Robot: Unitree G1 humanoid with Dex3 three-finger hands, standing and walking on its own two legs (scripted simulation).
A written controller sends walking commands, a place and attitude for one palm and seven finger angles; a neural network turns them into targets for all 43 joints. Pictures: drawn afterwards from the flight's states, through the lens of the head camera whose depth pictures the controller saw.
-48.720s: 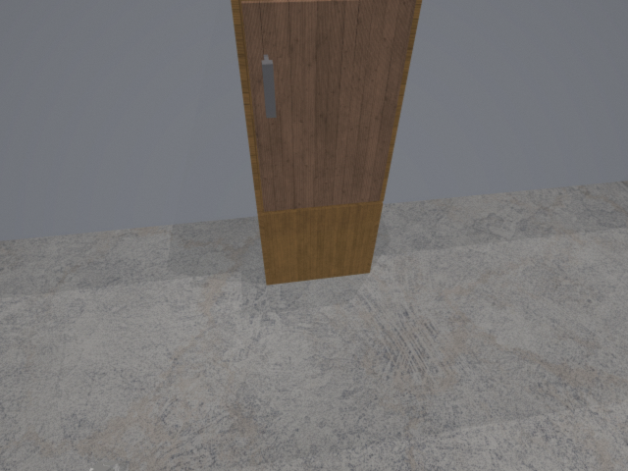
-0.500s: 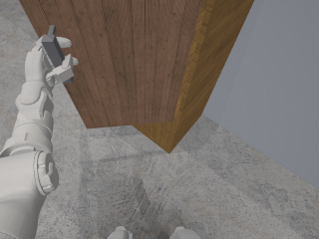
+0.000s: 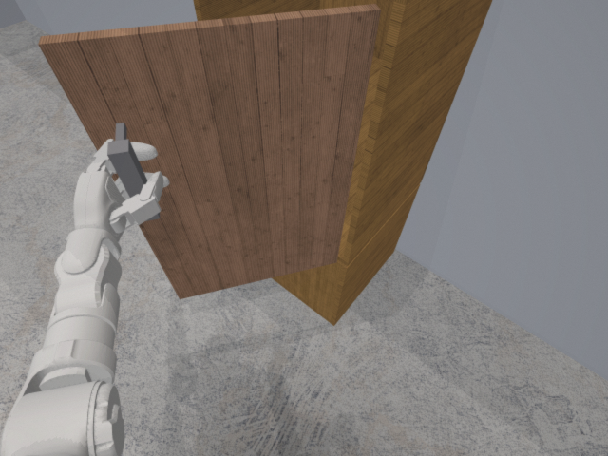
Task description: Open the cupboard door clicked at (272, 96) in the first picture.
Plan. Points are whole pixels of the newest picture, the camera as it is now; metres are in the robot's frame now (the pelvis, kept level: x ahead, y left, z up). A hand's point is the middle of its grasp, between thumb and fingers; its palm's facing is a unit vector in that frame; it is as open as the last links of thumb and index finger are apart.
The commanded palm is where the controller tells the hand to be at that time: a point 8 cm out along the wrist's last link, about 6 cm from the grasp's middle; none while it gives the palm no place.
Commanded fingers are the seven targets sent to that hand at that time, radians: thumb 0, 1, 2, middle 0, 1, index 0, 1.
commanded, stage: pull the door open along its arc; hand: left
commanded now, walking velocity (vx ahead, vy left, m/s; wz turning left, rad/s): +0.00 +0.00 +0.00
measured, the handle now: (136, 173) +0.48 +0.22 +0.11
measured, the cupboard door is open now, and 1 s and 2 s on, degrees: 55 89 93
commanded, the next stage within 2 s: open thumb and fingers to let go in 0.72 s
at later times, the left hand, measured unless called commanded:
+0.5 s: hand (211, 272) +0.31 +0.10 +0.11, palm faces +0.47 -0.88 +0.02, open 6.1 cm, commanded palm +0.25 +0.14 +0.10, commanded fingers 0.00 0.90 0.90 -0.40 -1.35 -0.40 -1.35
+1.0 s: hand (245, 297) +0.28 +0.06 +0.11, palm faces +0.44 -0.90 -0.02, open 6.6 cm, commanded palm +0.23 +0.09 +0.10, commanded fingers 0.00 0.20 0.60 -0.35 -1.27 -0.35 -1.27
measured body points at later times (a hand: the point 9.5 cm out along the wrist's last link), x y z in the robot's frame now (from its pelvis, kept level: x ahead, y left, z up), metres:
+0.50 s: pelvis +0.00 -0.03 +0.01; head -0.01 -0.04 +0.46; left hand +0.28 +0.14 +0.11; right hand +0.19 -0.23 -0.08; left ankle +0.00 +0.11 -0.71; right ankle -0.03 -0.12 -0.71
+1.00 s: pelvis -0.01 -0.04 +0.01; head -0.02 -0.06 +0.46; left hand +0.25 +0.10 +0.11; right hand +0.19 -0.24 -0.09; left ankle +0.00 +0.11 -0.71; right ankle -0.03 -0.12 -0.71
